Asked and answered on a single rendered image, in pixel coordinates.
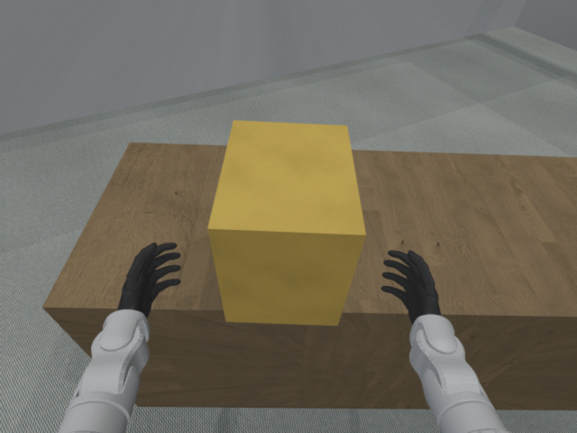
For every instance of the right robot hand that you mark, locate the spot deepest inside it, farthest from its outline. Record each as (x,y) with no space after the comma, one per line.
(420,296)

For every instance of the carton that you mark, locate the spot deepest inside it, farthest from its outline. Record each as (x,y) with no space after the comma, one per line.
(286,228)

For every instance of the pedestal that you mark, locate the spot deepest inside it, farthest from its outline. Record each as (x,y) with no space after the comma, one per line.
(498,233)

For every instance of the robot right forearm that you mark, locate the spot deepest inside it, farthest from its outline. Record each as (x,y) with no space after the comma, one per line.
(451,387)

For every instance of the robot left forearm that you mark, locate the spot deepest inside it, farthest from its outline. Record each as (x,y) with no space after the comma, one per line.
(104,399)

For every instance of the left robot hand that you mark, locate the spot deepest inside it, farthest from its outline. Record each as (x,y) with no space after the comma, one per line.
(139,289)

